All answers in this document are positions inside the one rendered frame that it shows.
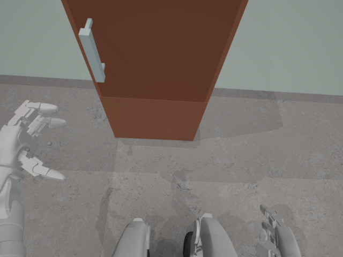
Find handle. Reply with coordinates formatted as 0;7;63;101
78;18;106;82

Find left robot thigh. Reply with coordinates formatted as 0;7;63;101
111;221;151;257

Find cupboard door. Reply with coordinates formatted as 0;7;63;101
66;0;242;102

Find right robot thigh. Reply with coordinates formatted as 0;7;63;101
193;217;238;257

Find left robot forearm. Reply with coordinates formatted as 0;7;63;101
0;165;26;257

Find robot thigh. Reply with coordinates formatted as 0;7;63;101
111;221;151;257
193;217;238;257

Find robot right hand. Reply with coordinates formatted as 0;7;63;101
257;205;301;257

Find robot left hand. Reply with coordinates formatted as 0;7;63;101
0;100;68;182

